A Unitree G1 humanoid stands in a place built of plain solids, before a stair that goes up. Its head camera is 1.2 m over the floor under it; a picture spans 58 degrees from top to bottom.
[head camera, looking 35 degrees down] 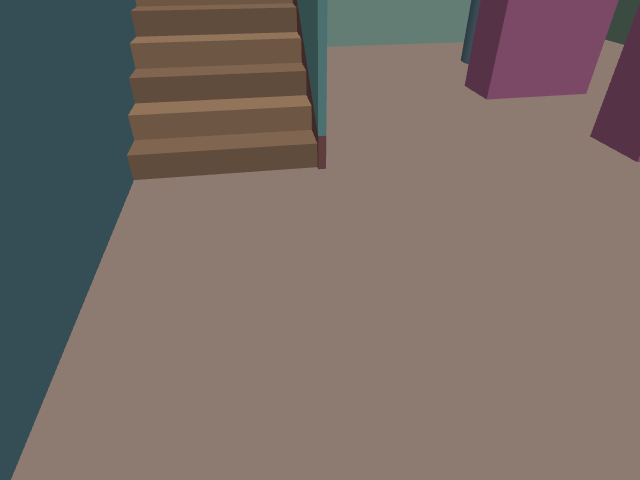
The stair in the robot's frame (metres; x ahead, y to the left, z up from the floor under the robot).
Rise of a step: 0.16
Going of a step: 0.23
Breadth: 1.12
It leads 9 degrees to the left of straight ahead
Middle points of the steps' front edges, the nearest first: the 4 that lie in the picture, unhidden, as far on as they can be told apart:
2.43 0.57 0.16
2.66 0.61 0.32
2.89 0.64 0.48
3.12 0.68 0.64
